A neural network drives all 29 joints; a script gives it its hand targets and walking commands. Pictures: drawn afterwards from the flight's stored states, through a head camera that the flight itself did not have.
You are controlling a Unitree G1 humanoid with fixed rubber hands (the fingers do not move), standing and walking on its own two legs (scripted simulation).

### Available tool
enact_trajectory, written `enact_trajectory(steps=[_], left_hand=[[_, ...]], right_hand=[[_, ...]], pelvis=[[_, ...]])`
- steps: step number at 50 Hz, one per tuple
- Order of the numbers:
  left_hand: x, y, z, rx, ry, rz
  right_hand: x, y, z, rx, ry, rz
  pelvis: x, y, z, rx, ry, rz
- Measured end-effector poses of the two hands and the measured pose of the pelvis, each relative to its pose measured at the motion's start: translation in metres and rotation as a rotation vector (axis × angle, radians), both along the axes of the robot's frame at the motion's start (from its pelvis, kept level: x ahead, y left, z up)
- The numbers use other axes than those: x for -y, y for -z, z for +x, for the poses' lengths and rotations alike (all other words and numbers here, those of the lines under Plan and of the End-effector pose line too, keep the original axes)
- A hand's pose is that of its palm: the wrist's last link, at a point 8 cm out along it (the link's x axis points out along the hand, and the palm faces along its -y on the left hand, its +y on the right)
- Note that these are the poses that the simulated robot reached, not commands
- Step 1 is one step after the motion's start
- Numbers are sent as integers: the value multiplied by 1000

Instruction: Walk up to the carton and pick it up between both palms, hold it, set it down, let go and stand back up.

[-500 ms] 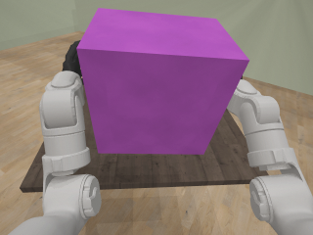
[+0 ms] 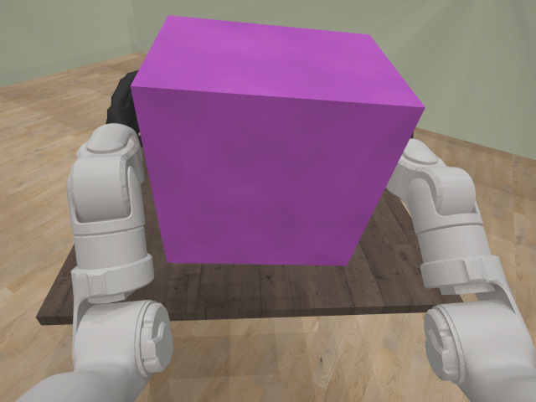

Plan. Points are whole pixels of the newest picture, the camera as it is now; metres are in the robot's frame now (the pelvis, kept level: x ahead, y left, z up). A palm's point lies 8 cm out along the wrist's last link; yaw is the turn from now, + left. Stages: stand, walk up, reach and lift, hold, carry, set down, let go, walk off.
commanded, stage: hold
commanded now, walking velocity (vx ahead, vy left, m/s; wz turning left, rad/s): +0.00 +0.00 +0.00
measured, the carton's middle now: (265, 151) +0.36 +0.01 +0.25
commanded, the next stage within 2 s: none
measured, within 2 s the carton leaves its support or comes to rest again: neither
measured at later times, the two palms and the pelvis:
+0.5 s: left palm (125, 127) +0.36 +0.18 +0.28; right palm (393, 142) +0.36 -0.17 +0.27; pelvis +0.00 +0.00 +0.00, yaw +0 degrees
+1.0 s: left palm (122, 128) +0.36 +0.18 +0.28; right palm (392, 140) +0.36 -0.17 +0.27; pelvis +0.01 +0.00 +0.00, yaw +0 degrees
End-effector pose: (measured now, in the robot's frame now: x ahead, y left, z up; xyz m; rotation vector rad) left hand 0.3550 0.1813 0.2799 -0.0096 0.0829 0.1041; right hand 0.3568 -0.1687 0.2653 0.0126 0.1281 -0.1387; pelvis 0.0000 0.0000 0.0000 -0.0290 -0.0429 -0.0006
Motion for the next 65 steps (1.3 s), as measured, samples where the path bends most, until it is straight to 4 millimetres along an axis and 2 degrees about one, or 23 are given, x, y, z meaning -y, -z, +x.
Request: enact_trajectory(steps=[29,41,65], left_hand=[[-1,-4,6,-3,-1,5],[-2,-8,4,11,-4,4],[-2,-7,-1,14,-11,4]], right_hand=[[-1,-4,7,-7,-3,-9],[-2,-10,6,5,-6,-11],[-2,-7,4,5,-13,-8]], pelvis=[[0,0,6,2,-3,-1],[-2,0,8,8,0,-4],[-1,0,5,14,-3,-3]])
